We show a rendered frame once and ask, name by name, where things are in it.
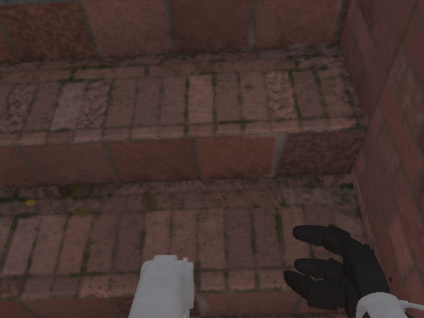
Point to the right robot hand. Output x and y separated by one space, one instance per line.
343 285

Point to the right robot forearm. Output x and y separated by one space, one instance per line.
380 305

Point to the left robot thigh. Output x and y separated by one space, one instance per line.
165 289

